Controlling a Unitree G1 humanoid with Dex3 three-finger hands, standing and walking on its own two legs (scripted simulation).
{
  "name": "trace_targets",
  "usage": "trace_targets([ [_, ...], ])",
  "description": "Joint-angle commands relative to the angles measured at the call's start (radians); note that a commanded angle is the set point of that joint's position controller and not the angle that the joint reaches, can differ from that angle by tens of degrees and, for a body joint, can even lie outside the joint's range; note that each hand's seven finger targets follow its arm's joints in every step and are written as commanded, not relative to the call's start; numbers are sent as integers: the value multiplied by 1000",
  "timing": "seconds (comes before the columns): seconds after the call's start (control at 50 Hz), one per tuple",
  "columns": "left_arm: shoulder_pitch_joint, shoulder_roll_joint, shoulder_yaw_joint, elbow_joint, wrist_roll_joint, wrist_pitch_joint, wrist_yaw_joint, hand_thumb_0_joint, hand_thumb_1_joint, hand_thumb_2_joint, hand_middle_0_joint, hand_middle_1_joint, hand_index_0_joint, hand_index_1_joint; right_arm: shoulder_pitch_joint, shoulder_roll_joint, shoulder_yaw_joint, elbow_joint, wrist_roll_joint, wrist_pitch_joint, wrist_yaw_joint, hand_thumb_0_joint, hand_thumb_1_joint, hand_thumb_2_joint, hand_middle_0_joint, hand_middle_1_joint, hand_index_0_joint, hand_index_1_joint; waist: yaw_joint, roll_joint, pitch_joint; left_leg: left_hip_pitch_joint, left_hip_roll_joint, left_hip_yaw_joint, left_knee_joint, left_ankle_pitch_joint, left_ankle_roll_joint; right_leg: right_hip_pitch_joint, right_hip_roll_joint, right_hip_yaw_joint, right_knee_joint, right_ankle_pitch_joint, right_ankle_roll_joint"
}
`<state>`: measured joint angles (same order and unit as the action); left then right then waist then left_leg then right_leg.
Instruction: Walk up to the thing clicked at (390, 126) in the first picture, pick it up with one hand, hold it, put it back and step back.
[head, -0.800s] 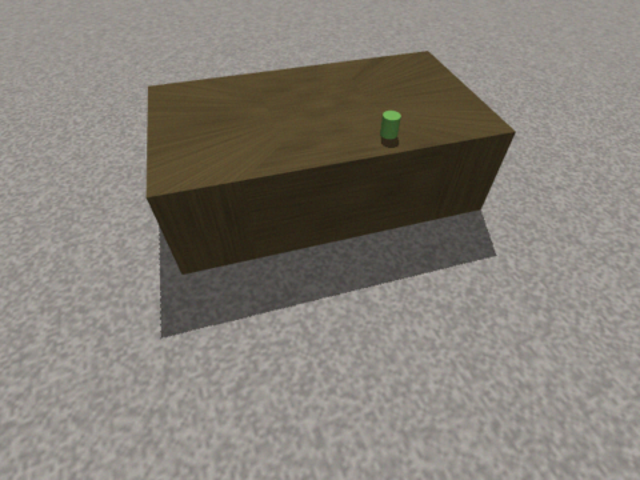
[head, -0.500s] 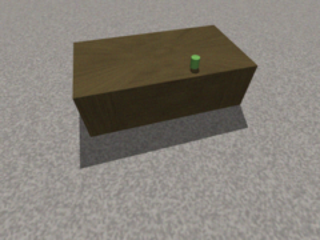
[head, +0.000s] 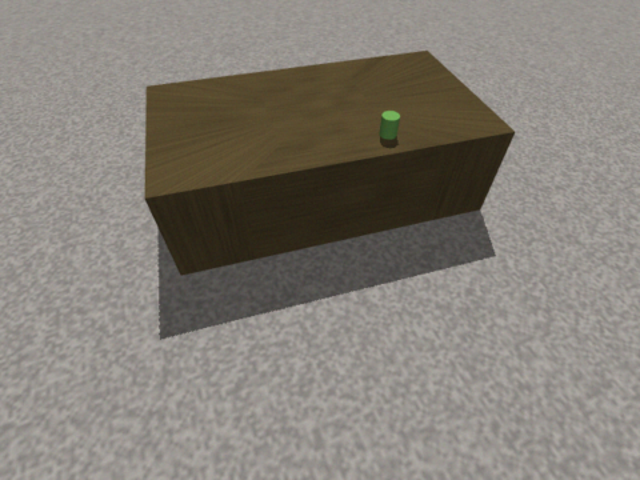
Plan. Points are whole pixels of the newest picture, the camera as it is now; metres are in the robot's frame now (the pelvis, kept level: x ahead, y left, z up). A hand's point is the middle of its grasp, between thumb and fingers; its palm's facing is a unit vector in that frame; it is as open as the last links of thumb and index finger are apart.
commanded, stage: stand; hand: right
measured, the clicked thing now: (389, 125) +1.31 -0.23 -0.32
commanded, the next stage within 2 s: walk up in 0.32 s
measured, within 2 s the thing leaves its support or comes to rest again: neither
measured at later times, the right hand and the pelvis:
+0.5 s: hand out of the picture +0.08 -0.29 -0.16, palm faces -0.05 +0.93 -0.36, open 7.4 cm; pelvis +0.02 -0.02 -0.01, yaw +1 degrees
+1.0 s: hand (496, 344) +0.36 -0.29 -0.15, palm faces -0.14 +0.92 -0.37, open 7.4 cm; pelvis +0.20 -0.05 -0.03, yaw +7 degrees
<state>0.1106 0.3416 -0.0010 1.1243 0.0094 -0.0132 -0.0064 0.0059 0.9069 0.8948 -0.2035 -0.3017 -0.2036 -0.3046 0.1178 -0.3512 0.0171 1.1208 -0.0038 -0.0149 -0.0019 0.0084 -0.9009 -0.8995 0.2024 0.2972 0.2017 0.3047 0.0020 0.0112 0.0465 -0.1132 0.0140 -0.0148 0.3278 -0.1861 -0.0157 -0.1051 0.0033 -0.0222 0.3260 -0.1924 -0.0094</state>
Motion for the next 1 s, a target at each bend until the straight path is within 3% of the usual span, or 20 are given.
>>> trace_targets([
  [0.0,-40,220,45,-52,-3,-20,16,0,900,900,-200,-300,-200,-300,-34,-200,-43,-60,-4,-18,-10,0,-900,-900,200,300,200,300,0,-11,-62,10,112,-86,-49,139,36,11,-135,105,-47,142,-19],
  [0.28,-32,214,40,-54,0,-19,16,0,900,900,-200,-300,-200,-300,-41,-210,-45,-61,-5,-20,-11,0,-900,-900,200,300,200,300,5,-1,-82,25,118,-82,-41,189,39,23,-138,102,-47,187,-19],
  [0.3,-1,307,119,-125,25,-27,-21,0,900,900,-200,-300,-200,-300,69,-287,-108,-104,-15,-38,6,0,-900,-900,200,300,200,300,10,-66,-166,-6,86,-130,20,-301,120,66,-73,48,74,-319,-48],
  [0.32,-5,301,125,-123,37,-23,-33,0,900,900,-200,-300,-200,-300,85,-310,-121,-100,-26,-42,13,0,-900,-900,200,300,200,300,10,-25,-80,-94,122,-202,2,-480,144,-28,-77,72,136,-454,-59],
  [0.38,-52,230,126,-197,37,-21,-57,0,900,900,-200,-300,-200,-300,73,-333,-151,-155,-31,-52,21,0,-900,-900,200,300,200,300,4,109,122,-111,253,-417,-106,-550,220,-338,-38,29,344,-292,-42],
  [0.42,-63,242,134,-233,33,-26,-67,0,900,900,-200,-300,-200,-300,107,-348,-167,-187,-36,-63,19,0,-900,-900,200,300,200,300,-17,128,70,-18,322,-502,-149,-513,275,-410,-77,95,391,-327,-37],
  [0.46,-17,244,139,-248,30,-33,-77,0,900,900,-200,-300,-200,-300,67,-344,-172,-222,-39,-61,24,0,-900,-900,200,300,200,300,12,164,23,-9,297,-426,-123,-453,255,-338,-99,110,305,-339,-41],
  [0.5,131,236,148,-199,40,-45,-71,0,900,900,-200,-300,-200,-300,-7,-302,-164,-254,-36,-49,33,0,-900,-900,200,300,200,300,101,129,-36,-159,158,-208,57,-296,176,-2,-30,-5,104,-137,-36],
  [0.52,255,285,171,-162,48,-54,-59,0,900,900,-200,-300,-200,-300,-25,-225,-140,-279,-34,-44,36,0,-900,-900,200,300,200,300,162,-49,-71,-376,50,-91,278,-293,116,264,-35,56,13,-214,-39],
  [0.54,329,404,200,-175,66,-62,-47,0,900,900,-200,-300,-200,-300,-40,-141,-109,-318,-23,-48,31,0,-900,-900,200,300,200,300,206,-369,-29,-688,-111,24,636,-374,66,375,-289,494,-152,-483,-108],
  [0.56,237,415,185,-224,55,-67,-44,0,900,900,-200,-300,-200,-300,-33,-217,-122,-311,-27,-49,15,0,-900,-900,200,300,200,300,151,-200,59,-725,-26,-50,728,-349,45,264,-458,632,-196,-368,-196],
  [0.62,150,301,145,-266,20,-73,-32,0,900,900,-200,-300,-200,-300,71,-247,-125,-255,-12,-61,30,0,-900,-900,200,300,200,300,51,-53,109,-604,49,-87,717,-158,52,192,-297,281,-117,122,-149],
  [0.68,163,288,141,-286,14,-69,-30,0,900,900,-200,-300,-200,-300,93,-222,-120,-272,-10,-48,50,0,-900,-900,200,300,200,300,41,-148,73,-492,25,-5,554,-115,37,178,-201,52,-52,458,-108],
  [0.76,193,294,132,-327,22,-55,-35,0,900,900,-200,-300,-200,-300,15,-197,-119,-336,-8,-44,56,0,-900,-900,200,300,200,300,74,-158,42,-319,23,89,289,16,37,103,-173,-15,-27,373,-106],
  [0.84,184,297,119,-365,6,-45,-24,0,900,900,-200,-300,-200,-300,240,-243,-159,-298,-21,-48,33,0,-900,-900,200,300,200,300,-53,-41,-72,90,-23,99,231,50,104,-93,-173,-42,325,460,-109],
  [0.86,223,268,110,-373,-2,-43,-20,0,900,900,-200,-300,-200,-300,345,-295,-182,-287,-33,-52,24,0,-900,-900,200,300,200,300,-105,58,-135,273,11,23,213,-37,164,-232,-119,-76,564,391,-71],
  [0.88,250,208,100,-391,-13,-41,-19,0,900,900,-200,-300,-200,-300,432,-380,-210,-297,-56,-55,11,0,-900,-900,200,300,200,300,-147,226,-212,404,282,-432,136,-171,289,-477,19,-93,922,-41,-27],
  [0.9,256,294,125,-393,-16,-37,-15,0,900,900,-200,-300,-200,-300,403,-424,-216,-335,-5,-60,8,0,-900,-900,200,300,200,300,-131,148,-263,344,443,-805,-44,-344,397,-539,48,95,1032,-382,-19],
  [0.92,209,350,119,-379,-4,-35,-14,0,900,900,-200,-300,-200,-300,321,-407,-217,-348,26,-61,8,0,-900,-900,200,300,200,300,-101,26,-172,210,441,-713,-95,-452,371,-535,-30,168,1055,-313,-26],
  [0.98,280,308,122,-332,4,-35,-43,0,900,900,-200,-300,-200,-300,141,-319,-164,-388,17,-75,6,0,-900,-900,200,300,200,300,12,27,48,-151,305,-325,-93,-337,252,-434,-126,118,849,-223,-24],
])
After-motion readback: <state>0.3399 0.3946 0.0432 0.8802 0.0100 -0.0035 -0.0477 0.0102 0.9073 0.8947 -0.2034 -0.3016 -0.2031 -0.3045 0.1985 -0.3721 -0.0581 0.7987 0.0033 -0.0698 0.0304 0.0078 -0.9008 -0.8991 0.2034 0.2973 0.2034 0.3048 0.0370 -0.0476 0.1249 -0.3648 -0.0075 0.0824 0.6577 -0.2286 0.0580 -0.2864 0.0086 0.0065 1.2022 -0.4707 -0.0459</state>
